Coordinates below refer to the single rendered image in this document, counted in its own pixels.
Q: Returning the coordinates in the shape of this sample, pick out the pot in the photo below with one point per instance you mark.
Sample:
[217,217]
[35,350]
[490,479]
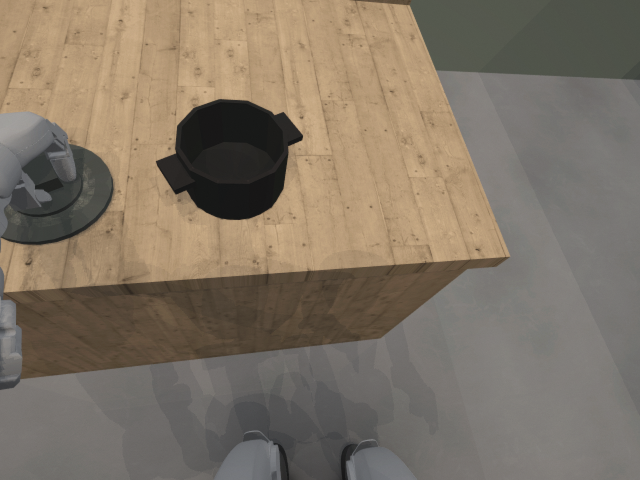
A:
[231,157]

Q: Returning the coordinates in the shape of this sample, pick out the robot left hand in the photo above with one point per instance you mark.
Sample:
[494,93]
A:
[27,135]

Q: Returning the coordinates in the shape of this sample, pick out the robot right thigh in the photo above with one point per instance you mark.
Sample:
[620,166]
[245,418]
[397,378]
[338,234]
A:
[377,463]

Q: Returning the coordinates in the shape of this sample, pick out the left robot upper arm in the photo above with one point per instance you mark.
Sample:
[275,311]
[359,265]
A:
[10,346]

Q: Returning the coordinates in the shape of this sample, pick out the robot right shin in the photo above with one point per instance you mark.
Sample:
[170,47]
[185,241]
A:
[365,444]

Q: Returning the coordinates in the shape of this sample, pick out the lid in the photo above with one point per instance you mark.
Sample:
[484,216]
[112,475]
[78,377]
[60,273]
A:
[73,208]

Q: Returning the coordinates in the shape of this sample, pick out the table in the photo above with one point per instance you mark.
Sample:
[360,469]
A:
[381,208]

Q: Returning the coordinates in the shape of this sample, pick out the knob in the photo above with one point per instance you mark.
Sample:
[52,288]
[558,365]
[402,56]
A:
[41,171]

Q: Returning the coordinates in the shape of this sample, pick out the left robot forearm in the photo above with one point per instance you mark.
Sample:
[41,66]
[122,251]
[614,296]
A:
[10,175]

